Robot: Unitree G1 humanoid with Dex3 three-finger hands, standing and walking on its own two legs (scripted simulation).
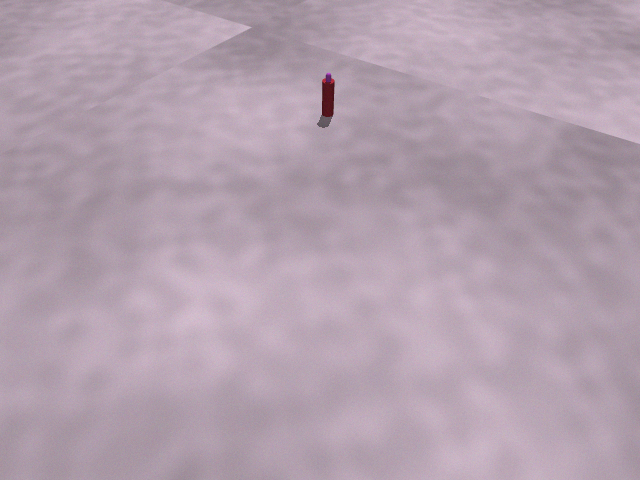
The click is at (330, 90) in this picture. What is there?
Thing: necked bottle
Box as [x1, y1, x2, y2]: [322, 73, 334, 116]
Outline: 327,73 326,77 322,80 322,114 325,116 332,115 333,111 334,80 330,77 330,74
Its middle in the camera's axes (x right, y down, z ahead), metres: +0.04 -0.87 +2.21
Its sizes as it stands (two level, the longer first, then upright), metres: 0.067 0.067 0.244
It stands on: the floor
